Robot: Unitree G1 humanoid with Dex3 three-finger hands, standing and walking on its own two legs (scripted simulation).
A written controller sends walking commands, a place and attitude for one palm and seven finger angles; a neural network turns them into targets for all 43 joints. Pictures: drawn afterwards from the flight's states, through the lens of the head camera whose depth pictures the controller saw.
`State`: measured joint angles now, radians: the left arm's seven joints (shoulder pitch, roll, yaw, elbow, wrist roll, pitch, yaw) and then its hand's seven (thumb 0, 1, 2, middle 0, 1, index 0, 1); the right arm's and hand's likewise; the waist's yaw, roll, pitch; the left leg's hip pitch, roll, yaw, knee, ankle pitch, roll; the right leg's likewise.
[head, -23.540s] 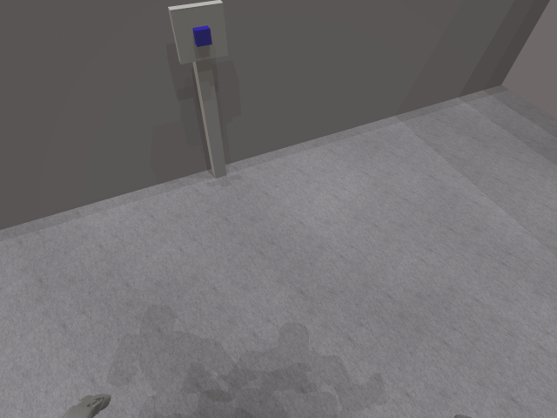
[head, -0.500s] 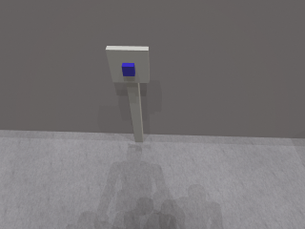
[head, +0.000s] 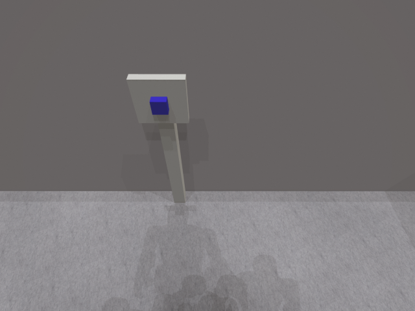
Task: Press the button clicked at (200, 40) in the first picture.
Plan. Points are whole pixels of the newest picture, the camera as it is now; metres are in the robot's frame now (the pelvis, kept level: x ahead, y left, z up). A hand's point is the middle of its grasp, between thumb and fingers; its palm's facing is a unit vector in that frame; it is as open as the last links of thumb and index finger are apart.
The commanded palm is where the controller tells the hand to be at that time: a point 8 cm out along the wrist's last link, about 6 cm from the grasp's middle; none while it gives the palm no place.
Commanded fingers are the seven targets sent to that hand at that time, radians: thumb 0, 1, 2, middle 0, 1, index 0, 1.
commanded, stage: stand and wait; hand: left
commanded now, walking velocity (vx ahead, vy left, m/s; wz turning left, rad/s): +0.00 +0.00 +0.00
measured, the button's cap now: (159, 105) +0.72 +0.19 -0.05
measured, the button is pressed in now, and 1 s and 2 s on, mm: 0 0 0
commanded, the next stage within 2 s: none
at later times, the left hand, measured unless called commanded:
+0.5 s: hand out of the picture +0.03 +0.17 -0.17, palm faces +0.01 -0.98 -0.21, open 7.4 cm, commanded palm none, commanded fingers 0.00 0.90 0.90 -0.20 -0.30 -0.20 -0.30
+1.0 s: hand out of the picture +0.07 +0.21 -0.17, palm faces -0.02 -0.96 -0.27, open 7.4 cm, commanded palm none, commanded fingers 0.00 0.90 0.90 -0.20 -0.30 -0.20 -0.30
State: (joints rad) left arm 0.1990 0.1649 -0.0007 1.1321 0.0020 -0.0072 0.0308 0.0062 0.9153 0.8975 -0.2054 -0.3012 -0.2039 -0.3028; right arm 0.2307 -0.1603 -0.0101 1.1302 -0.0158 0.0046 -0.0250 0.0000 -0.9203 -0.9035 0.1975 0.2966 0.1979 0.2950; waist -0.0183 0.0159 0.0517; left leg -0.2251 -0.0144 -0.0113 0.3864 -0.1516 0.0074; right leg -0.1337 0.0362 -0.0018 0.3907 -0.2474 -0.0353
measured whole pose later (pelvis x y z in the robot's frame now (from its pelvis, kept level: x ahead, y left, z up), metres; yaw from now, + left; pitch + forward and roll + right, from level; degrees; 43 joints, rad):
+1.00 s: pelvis +0.02 -0.01 +0.00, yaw -1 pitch -1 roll +0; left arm 0.16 0.24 0.01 1.13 0.00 -0.01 0.02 0.00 0.90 0.90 -0.21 -0.30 -0.20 -0.30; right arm 0.17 -0.24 -0.02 1.13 -0.01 0.00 -0.02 0.00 -0.91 -0.90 0.20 0.30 0.20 0.30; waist -0.01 0.01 0.06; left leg -0.16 0.00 0.00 0.34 -0.16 0.00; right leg -0.07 0.04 0.01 0.33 -0.24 -0.04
